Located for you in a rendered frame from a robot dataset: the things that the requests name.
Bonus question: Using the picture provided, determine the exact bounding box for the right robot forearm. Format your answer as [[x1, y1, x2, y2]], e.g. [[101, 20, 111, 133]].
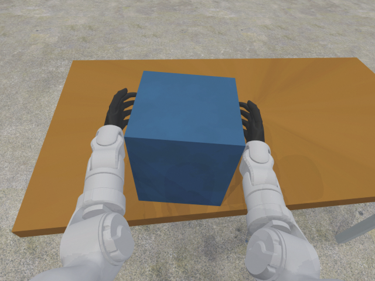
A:
[[239, 140, 309, 242]]

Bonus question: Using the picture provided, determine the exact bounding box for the carton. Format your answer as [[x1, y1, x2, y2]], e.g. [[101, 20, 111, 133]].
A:
[[124, 71, 246, 206]]

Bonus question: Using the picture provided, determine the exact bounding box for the right robot upper arm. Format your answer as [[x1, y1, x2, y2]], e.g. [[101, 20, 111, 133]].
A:
[[244, 227, 344, 281]]

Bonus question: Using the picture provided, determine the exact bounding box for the left robot upper arm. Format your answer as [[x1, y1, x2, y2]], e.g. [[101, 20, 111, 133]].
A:
[[29, 212, 135, 281]]

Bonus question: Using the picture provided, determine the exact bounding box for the robot left hand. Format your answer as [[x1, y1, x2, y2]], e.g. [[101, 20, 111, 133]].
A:
[[104, 88, 137, 130]]

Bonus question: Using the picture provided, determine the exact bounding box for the robot right hand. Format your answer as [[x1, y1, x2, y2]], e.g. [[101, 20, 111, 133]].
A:
[[239, 100, 265, 143]]

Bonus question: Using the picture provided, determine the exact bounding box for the table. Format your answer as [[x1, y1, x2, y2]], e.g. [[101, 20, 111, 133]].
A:
[[12, 57, 375, 244]]

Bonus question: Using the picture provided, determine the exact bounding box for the left robot forearm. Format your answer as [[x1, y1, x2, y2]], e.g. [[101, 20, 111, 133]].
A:
[[60, 125, 126, 265]]

